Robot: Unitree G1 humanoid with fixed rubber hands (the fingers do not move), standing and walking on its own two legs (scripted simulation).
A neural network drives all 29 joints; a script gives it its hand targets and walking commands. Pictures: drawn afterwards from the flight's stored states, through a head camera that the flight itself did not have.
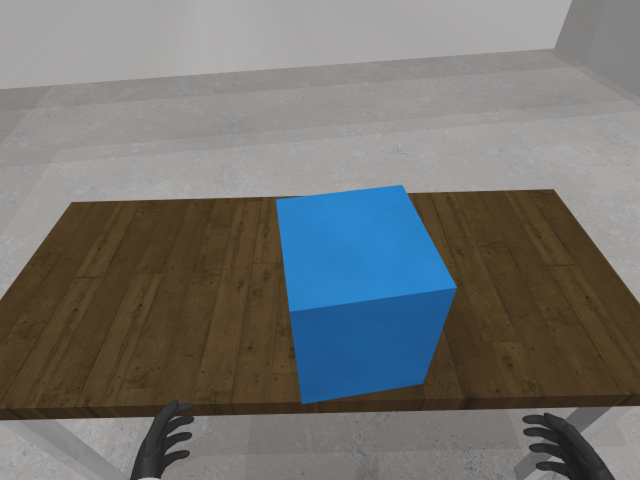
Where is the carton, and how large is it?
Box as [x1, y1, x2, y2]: [276, 185, 456, 403]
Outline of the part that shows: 402,185 276,199 289,311 302,403 422,383 456,286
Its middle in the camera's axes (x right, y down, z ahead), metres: +0.05 +0.09 +0.61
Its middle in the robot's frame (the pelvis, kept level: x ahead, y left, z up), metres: +0.41 -0.02 -0.01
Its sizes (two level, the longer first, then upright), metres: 0.210 0.200 0.250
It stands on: a table, 0.65 m high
